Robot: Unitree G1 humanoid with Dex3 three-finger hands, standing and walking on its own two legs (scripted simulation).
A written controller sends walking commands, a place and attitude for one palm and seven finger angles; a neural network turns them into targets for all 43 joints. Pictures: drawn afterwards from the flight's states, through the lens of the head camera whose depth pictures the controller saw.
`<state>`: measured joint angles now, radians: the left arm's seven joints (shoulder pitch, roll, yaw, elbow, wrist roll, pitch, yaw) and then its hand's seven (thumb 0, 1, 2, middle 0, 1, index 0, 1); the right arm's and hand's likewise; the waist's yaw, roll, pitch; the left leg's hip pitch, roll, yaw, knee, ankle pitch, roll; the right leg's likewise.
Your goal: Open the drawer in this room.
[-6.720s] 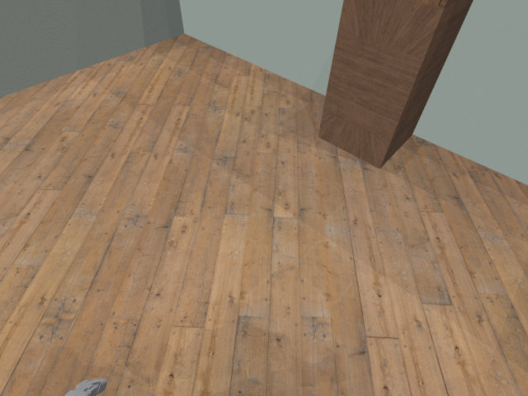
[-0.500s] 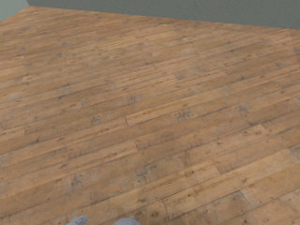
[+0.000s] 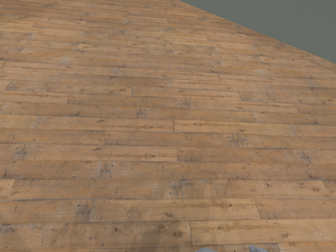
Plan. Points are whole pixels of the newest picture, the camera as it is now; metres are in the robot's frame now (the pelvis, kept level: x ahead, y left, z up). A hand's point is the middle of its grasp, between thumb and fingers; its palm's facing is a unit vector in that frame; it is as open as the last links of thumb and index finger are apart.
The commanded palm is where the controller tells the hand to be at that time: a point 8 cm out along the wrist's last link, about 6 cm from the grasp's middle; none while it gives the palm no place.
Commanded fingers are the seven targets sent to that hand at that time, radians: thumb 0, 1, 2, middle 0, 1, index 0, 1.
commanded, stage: turn or walk to find it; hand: left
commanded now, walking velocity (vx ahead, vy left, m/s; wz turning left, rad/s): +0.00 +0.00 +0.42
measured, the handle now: out of the picture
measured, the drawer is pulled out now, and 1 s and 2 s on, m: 0.00 0.00 0.00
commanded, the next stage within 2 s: none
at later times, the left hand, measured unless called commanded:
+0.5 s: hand out of the picture +0.05 +0.16 -0.14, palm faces +0.20 -0.94 -0.28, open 7.4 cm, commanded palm none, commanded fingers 0.00 0.90 0.90 -0.20 -0.30 -0.20 -0.30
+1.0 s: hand out of the picture -0.14 +0.20 -0.18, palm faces +0.47 -0.85 -0.24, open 7.4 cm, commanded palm none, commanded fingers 0.00 0.90 0.90 -0.20 -0.30 -0.20 -0.30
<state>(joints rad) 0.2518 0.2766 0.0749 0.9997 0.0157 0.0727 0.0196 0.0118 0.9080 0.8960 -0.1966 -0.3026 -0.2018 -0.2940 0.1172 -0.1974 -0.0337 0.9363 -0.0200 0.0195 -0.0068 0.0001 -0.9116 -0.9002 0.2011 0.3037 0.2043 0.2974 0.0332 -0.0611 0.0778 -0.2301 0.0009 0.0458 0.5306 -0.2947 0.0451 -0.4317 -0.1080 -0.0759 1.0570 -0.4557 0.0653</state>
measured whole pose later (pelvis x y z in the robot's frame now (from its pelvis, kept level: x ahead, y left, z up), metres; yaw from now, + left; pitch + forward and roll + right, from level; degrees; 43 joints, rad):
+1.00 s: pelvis -0.07 +0.00 +0.00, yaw +24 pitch -1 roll -1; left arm 0.25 0.27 0.08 1.00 0.02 0.08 0.02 0.01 0.91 0.90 -0.20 -0.30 -0.20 -0.29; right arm 0.13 -0.20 -0.03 0.94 -0.02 0.02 0.00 0.00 -0.91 -0.90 0.20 0.30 0.20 0.30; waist 0.03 -0.05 0.08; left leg -0.24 -0.01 0.05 0.55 -0.29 0.05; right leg -0.42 -0.11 -0.08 1.04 -0.45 0.06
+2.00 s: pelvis -0.10 -0.06 -0.01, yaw +50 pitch -1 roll +0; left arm 0.29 0.23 0.06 1.00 0.02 0.03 0.02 0.01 0.90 0.90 -0.20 -0.30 -0.21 -0.29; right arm 0.12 -0.23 -0.05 0.96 -0.01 0.04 0.01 0.00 -0.91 -0.90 0.20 0.30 0.20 0.30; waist 0.04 -0.03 0.08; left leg -0.24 0.02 0.07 0.57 -0.32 -0.02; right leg -0.25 -0.15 -0.27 0.62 -0.33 0.01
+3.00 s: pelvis -0.14 -0.11 -0.01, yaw +74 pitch -1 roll +0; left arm 0.25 0.21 0.05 0.97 0.02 0.02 0.02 0.01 0.91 0.90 -0.20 -0.30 -0.21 -0.29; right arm 0.15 -0.24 -0.06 0.98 -0.01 0.06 0.01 0.00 -0.91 -0.90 0.20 0.30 0.20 0.30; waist 0.02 -0.02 0.09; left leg -0.28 0.03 0.06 0.66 -0.37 -0.05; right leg -0.23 -0.15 -0.25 0.59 -0.33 0.02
